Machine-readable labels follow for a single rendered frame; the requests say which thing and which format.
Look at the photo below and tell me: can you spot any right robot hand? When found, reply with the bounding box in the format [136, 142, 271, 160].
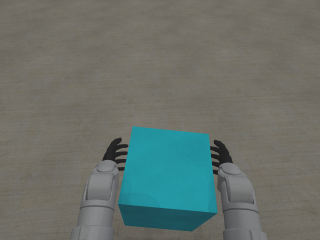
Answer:
[210, 140, 233, 175]

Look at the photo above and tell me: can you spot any robot left forearm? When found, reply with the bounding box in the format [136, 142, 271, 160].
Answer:
[70, 160, 119, 240]

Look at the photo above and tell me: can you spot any robot right forearm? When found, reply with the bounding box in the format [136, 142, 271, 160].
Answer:
[217, 162, 268, 240]

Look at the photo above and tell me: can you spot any carton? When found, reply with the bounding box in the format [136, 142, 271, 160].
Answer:
[118, 126, 218, 232]

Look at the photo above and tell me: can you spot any left robot hand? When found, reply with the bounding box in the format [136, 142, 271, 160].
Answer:
[102, 137, 128, 171]

